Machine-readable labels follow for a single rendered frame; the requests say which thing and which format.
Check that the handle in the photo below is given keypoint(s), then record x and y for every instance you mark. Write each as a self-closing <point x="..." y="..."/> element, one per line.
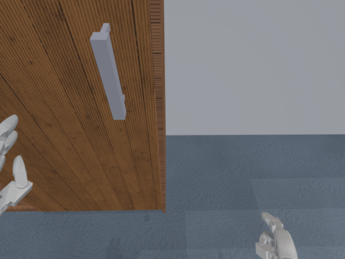
<point x="104" y="56"/>

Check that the left robot hand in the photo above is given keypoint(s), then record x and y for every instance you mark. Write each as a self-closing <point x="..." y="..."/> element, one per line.
<point x="15" y="190"/>

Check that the right robot hand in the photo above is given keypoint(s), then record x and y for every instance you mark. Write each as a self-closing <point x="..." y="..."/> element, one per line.
<point x="280" y="243"/>

